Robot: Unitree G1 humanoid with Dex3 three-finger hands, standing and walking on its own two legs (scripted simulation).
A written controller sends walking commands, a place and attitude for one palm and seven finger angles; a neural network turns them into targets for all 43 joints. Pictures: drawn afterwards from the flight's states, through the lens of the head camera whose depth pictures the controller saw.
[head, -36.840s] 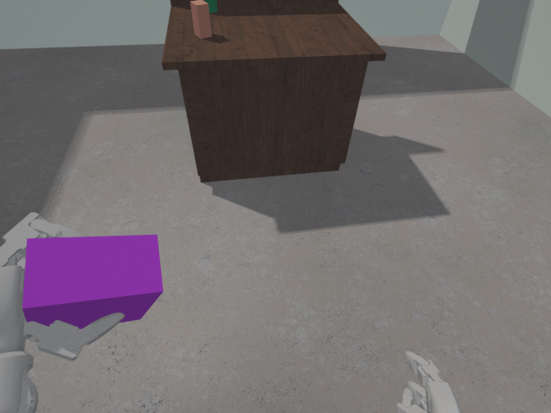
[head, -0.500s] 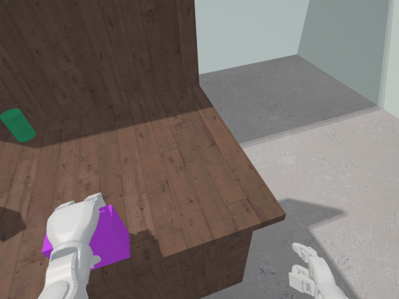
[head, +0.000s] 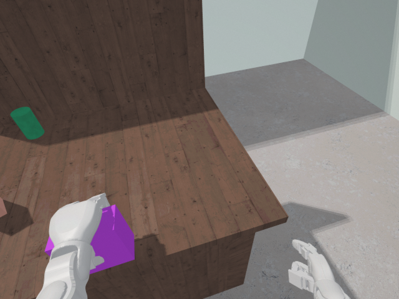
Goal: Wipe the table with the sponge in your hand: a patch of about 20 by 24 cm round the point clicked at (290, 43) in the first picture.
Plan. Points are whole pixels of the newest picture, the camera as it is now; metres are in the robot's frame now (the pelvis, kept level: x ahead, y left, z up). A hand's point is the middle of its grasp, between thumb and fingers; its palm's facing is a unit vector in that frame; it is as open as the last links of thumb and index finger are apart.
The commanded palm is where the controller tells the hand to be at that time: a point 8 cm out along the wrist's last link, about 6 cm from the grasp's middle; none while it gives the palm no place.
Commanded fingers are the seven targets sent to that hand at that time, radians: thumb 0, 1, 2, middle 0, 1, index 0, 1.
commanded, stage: lift the sponge slowly off the table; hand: left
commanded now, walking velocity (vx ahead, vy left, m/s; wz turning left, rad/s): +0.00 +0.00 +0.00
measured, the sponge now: (98, 246) +0.21 +0.27 -0.02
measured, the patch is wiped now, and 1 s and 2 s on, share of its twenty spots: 1.00 1.00 1.00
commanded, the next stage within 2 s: bring the sponge back beside the body in 1.42 s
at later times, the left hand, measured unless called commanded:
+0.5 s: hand (85, 226) +0.21 +0.27 +0.06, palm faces +0.01 -0.14 -0.99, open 10.5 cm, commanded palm +0.18 +0.27 +0.13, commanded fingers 0.00 0.10 1.30 -1.20 -1.60 -1.20 -1.60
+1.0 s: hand (80, 215) +0.22 +0.27 +0.09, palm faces +0.05 -0.13 -0.99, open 10.5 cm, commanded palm +0.18 +0.26 +0.16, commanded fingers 0.00 0.10 1.30 -1.20 -1.60 -1.20 -1.60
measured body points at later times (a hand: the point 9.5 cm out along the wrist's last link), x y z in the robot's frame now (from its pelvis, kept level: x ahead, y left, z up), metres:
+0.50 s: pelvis -0.01 -0.01 +0.00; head -0.03 -0.04 +0.45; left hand +0.21 +0.27 +0.11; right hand +0.24 -0.20 -0.07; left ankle -0.02 +0.10 -0.74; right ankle -0.01 -0.10 -0.74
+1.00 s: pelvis -0.01 -0.01 +0.00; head -0.03 -0.05 +0.45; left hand +0.21 +0.27 +0.15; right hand +0.24 -0.20 -0.07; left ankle -0.02 +0.10 -0.74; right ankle -0.01 -0.10 -0.74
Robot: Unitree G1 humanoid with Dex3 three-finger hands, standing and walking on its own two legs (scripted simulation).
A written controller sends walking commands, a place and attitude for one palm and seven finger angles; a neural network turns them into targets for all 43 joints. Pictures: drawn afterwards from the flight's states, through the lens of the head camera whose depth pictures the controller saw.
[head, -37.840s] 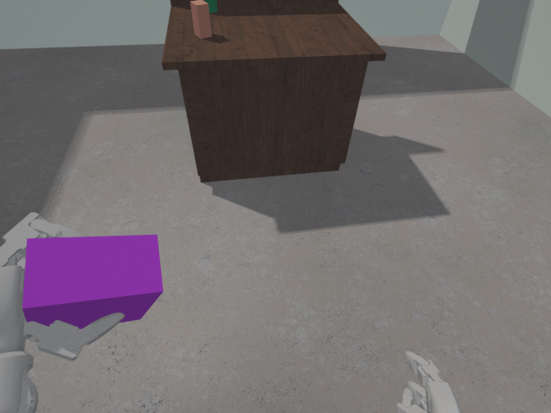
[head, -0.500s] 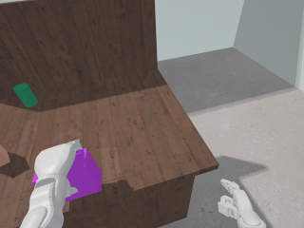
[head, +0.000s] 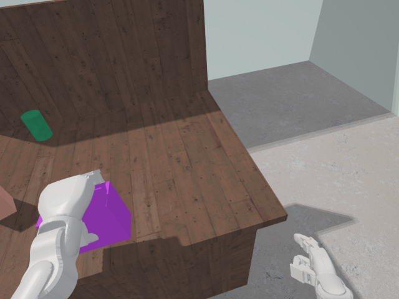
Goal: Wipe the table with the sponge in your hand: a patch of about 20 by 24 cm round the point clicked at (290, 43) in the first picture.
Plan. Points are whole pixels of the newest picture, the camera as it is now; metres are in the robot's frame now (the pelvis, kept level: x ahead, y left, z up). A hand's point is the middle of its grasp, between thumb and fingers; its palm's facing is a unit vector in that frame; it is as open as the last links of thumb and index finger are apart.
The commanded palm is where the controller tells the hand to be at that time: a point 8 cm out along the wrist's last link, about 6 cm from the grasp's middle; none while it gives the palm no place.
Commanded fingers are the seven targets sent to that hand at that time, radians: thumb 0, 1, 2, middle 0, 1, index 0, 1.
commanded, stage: lift the sponge slowly off the table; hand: left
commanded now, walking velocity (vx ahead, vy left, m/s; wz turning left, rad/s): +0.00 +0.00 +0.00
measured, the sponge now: (93, 224) +0.23 +0.27 +0.04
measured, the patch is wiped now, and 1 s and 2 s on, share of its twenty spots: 1.00 1.00 1.00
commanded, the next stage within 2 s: bring the sponge back beside the body in 0.42 s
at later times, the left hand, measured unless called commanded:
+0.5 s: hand (79, 204) +0.23 +0.28 +0.11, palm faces +0.06 -0.12 -0.99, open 10.5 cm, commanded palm +0.19 +0.27 +0.18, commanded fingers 0.00 0.10 1.30 -1.20 -1.60 -1.20 -1.60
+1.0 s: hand (72, 213) +0.21 +0.28 +0.10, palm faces +0.06 -0.13 -0.99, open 10.5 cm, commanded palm +0.18 +0.28 +0.18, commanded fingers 0.00 0.10 1.30 -1.20 -1.60 -1.20 -1.60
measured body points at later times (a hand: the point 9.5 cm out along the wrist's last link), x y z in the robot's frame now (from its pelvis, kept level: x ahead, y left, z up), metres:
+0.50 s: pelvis +0.00 +0.00 +0.00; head -0.03 -0.05 +0.45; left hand +0.22 +0.28 +0.16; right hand +0.26 -0.19 -0.07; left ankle -0.01 +0.11 -0.75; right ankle +0.00 -0.09 -0.75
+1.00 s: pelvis -0.01 +0.00 +0.00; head -0.04 -0.04 +0.45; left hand +0.20 +0.29 +0.16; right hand +0.25 -0.19 -0.07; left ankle -0.01 +0.11 -0.75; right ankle +0.00 -0.09 -0.75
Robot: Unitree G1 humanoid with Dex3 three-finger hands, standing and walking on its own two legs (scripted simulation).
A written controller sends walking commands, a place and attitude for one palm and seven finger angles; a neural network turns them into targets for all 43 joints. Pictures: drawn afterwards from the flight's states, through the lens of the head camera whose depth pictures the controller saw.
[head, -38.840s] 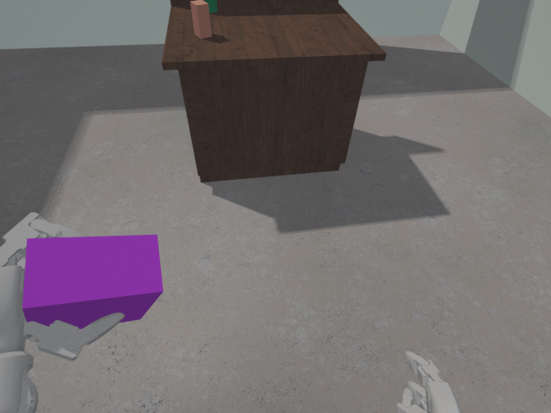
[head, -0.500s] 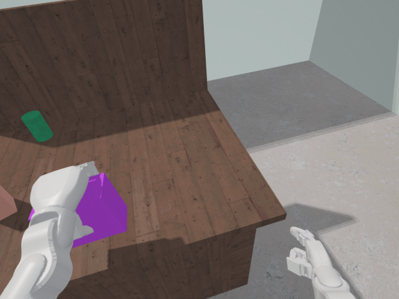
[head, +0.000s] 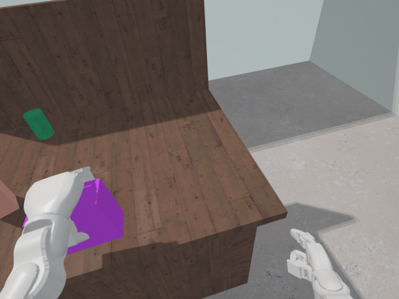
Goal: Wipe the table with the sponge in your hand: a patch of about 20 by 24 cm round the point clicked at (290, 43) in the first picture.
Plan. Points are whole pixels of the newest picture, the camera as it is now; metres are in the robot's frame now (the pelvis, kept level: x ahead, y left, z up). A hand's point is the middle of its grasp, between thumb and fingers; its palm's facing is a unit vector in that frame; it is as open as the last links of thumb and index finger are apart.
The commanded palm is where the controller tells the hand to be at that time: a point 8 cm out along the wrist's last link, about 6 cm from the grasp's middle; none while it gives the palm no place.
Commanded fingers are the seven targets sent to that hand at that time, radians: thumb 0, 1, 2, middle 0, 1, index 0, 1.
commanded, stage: bring the sponge back beside the body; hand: left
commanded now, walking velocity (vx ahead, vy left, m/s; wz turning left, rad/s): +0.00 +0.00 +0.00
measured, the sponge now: (84, 223) +0.22 +0.28 +0.06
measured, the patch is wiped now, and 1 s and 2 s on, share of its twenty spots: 1.00 1.00 1.00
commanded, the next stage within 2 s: step back with the hand held close in 1.10 s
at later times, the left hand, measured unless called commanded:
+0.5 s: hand (65, 220) +0.19 +0.29 +0.10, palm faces +0.07 -0.13 -0.99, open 10.5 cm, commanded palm +0.16 +0.29 +0.18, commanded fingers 0.00 0.10 1.30 -1.20 -1.60 -1.20 -1.60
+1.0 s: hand (62, 223) +0.19 +0.29 +0.11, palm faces +0.07 -0.12 -0.99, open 10.5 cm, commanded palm +0.15 +0.29 +0.18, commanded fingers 0.00 0.10 1.30 -1.20 -1.60 -1.20 -1.60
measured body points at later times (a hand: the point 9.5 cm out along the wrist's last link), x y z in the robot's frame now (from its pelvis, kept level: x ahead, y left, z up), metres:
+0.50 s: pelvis +0.00 +0.01 +0.00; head -0.03 -0.03 +0.45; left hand +0.19 +0.29 +0.16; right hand +0.26 -0.18 -0.07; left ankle +0.00 +0.11 -0.74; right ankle +0.01 -0.09 -0.74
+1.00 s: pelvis +0.00 +0.01 +0.00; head -0.03 -0.03 +0.45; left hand +0.18 +0.29 +0.16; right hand +0.26 -0.18 -0.07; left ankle +0.00 +0.11 -0.74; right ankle +0.01 -0.09 -0.74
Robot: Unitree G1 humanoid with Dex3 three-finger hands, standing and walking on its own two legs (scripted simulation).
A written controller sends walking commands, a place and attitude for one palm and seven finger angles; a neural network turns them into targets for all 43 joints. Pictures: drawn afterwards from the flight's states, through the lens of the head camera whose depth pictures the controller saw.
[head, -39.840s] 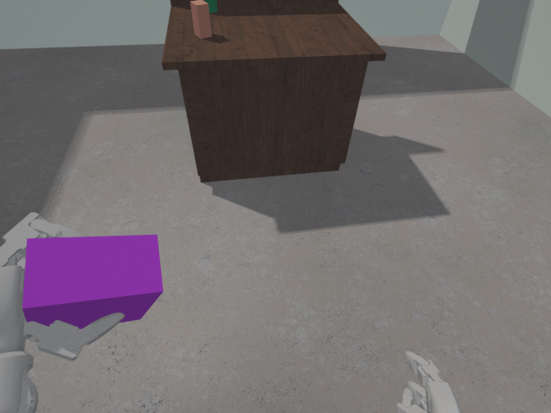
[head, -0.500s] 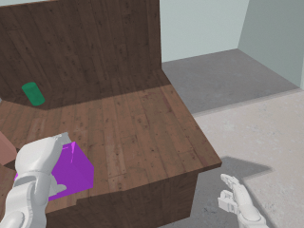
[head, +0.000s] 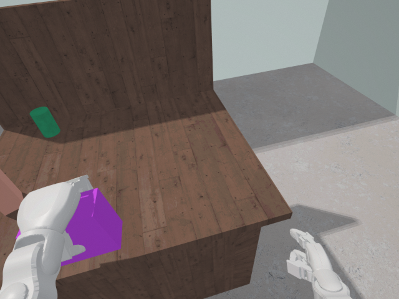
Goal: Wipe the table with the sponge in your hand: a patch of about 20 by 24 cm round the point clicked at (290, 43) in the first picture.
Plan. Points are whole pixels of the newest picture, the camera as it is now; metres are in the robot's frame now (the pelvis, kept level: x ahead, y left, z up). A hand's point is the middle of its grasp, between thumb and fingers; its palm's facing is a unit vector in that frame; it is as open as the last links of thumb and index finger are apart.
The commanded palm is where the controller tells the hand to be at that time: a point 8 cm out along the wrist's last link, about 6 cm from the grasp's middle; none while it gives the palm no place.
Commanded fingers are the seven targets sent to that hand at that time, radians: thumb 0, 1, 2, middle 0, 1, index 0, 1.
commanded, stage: bring the sponge back beside the body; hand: left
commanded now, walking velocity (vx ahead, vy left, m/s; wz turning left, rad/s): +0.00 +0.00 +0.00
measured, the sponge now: (81, 233) +0.19 +0.28 +0.06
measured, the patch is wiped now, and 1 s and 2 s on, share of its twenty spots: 1.00 1.00 1.00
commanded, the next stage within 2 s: step back with the hand held close in 0.10 s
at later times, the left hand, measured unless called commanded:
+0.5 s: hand (92, 199) +0.21 +0.23 +0.15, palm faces +0.29 -0.88 -0.38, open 10.5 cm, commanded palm +0.16 +0.28 +0.17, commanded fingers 0.00 0.10 1.30 -1.20 -1.60 -1.20 -1.60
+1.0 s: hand (54, 230) +0.15 +0.26 +0.15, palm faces +0.42 -0.83 -0.37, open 10.5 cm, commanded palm +0.10 +0.30 +0.17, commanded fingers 0.00 0.10 1.30 -1.20 -1.60 -1.20 -1.60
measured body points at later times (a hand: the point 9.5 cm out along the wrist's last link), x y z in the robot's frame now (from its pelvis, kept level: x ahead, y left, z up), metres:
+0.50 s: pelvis +0.00 +0.00 -0.01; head +0.00 +0.01 +0.44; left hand +0.19 +0.27 +0.17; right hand +0.17 -0.24 -0.08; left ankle +0.00 +0.10 -0.74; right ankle +0.01 -0.10 -0.74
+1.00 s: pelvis -0.06 +0.02 -0.02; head -0.07 +0.02 +0.43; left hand +0.12 +0.30 +0.17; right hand +0.12 -0.21 -0.10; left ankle +0.00 +0.10 -0.74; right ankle -0.02 -0.10 -0.74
